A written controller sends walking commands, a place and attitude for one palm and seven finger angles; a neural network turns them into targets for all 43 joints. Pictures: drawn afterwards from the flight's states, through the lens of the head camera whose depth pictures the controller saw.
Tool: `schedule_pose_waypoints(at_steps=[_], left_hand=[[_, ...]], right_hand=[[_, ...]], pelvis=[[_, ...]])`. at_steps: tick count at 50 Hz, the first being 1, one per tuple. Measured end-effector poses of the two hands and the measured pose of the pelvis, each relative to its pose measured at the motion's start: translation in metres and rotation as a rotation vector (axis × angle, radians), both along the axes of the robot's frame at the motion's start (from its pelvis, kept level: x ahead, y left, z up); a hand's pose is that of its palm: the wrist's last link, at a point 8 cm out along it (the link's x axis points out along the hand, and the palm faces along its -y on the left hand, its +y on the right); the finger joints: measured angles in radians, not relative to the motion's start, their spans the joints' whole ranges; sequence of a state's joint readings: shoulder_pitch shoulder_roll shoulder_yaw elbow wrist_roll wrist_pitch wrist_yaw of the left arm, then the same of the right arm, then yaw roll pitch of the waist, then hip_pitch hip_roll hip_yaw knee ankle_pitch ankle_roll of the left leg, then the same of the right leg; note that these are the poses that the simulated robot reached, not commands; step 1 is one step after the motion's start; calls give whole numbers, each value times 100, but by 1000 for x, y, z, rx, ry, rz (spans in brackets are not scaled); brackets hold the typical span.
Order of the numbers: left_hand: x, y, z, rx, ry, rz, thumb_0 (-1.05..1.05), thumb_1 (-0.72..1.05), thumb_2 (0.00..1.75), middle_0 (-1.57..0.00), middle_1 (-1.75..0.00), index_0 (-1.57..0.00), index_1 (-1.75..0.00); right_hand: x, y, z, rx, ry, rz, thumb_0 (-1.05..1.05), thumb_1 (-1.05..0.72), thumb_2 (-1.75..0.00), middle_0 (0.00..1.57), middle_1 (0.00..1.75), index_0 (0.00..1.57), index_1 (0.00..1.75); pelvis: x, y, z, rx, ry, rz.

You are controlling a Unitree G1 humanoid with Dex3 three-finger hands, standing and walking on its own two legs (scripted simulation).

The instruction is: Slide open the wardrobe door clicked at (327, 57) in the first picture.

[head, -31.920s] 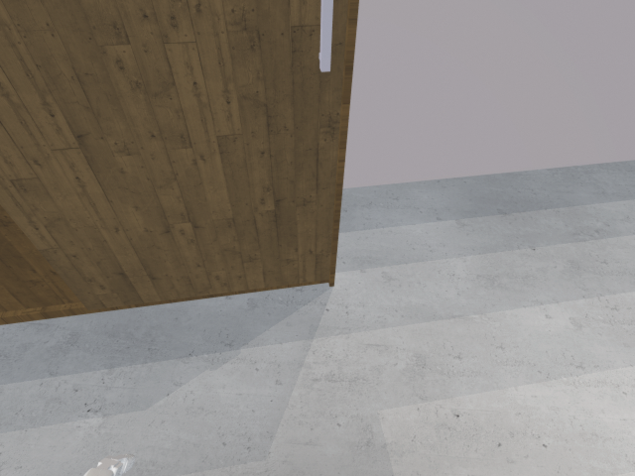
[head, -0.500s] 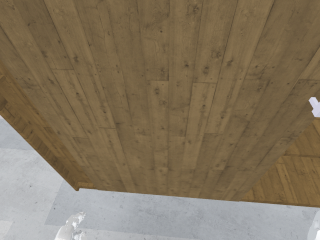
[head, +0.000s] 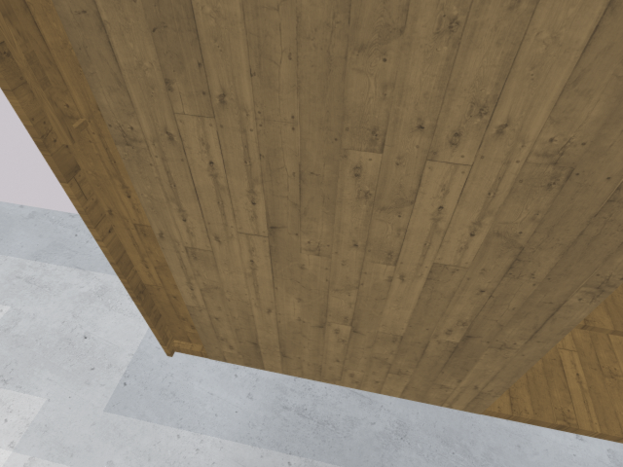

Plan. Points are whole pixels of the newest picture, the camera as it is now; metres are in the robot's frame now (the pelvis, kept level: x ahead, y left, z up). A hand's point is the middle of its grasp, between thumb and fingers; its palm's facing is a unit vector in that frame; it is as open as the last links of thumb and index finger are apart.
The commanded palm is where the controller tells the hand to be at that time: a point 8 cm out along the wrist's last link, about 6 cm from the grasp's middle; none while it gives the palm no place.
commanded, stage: stop walking and hold the door there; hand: right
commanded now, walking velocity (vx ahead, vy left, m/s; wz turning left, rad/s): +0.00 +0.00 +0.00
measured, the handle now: out of the picture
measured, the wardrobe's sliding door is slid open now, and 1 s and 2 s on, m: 0.69 0.69 0.69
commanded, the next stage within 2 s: loosen the grip on the handle in 2.00 s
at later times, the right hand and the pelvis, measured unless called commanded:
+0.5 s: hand out of the picture +0.42 -0.37 +0.21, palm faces +0.44 +0.87 -0.21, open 5.7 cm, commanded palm +0.38 -0.39 +0.20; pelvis -0.01 -0.08 +0.00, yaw +0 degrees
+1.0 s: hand out of the picture +0.41 -0.36 +0.22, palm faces +0.38 +0.92 -0.11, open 5.8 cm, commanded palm +0.38 -0.39 +0.20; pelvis -0.05 -0.09 +0.01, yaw +1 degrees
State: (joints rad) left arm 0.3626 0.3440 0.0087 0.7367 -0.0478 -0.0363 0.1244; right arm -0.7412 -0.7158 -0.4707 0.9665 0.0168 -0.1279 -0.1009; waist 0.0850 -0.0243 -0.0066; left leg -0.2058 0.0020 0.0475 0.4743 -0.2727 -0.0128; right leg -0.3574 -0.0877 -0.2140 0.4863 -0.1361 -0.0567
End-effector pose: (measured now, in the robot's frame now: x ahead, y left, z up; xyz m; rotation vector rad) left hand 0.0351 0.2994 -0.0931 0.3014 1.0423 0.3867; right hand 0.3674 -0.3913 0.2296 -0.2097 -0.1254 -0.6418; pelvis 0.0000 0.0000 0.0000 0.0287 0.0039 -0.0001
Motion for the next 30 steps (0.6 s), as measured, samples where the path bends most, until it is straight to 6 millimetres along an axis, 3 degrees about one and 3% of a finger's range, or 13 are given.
schedule_pose_waypoints(at_steps=[7,14,18,23,30], left_hand=[[8,-7,-9,-36,23,-14,1,91,89,-20,-30,-20,-30],[44,-32,-15,-50,3,-49,1,91,89,-20,-30,-20,-29],[74,-61,-14,-43,-44,-81,1,91,89,-20,-30,-20,-29],[105,-117,-3,-101,-149,-154,1,91,89,-20,-30,-20,-29],[107,-182,10,-174,-174,-268,0,91,89,-20,-30,-20,-30]], right_hand=[[0,-1,0,-24,5,0,-4,-71,-80,44,139,21,128],[3,-9,-4,-67,4,71,-9,-66,-84,45,140,29,133],[7,-16,-11,-104,-25,139,-14,-66,-85,45,140,35,136],[7,-19,-14,-122,-57,197,-14,-68,-83,45,140,35,138],[8,-19,-16,-68,-84,254,-11,-74,-80,45,140,29,137]], pelvis=[[6,-1,-2,3,-4,-3],[16,-30,-4,-21,-18,-11],[15,-57,-9,-41,-26,-32],[-1,-81,-4,-12,-17,-6],[-15,-92,5,20,7,-10]])
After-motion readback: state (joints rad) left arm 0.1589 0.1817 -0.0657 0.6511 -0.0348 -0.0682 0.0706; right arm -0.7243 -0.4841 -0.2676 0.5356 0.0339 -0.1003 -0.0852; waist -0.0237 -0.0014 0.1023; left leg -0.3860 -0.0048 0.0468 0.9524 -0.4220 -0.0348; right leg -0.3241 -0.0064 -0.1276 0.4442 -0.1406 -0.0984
